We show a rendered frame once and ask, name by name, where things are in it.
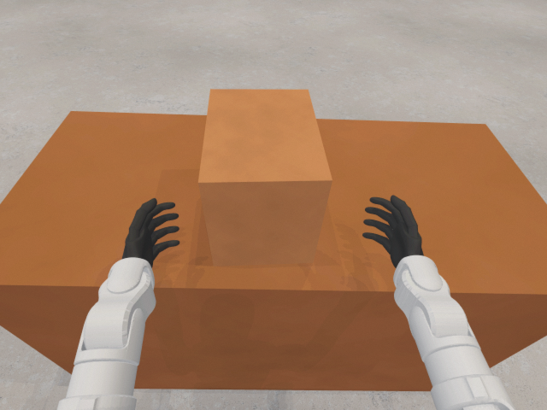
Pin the robot right hand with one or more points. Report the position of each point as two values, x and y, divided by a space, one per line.
402 231

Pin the right robot forearm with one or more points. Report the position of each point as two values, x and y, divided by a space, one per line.
460 376

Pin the robot left hand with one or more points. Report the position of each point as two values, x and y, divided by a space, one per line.
141 239

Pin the carton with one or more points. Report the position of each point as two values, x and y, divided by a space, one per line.
264 178

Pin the pedestal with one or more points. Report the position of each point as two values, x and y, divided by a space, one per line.
328 325

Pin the left robot forearm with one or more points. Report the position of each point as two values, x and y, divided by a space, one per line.
110 345

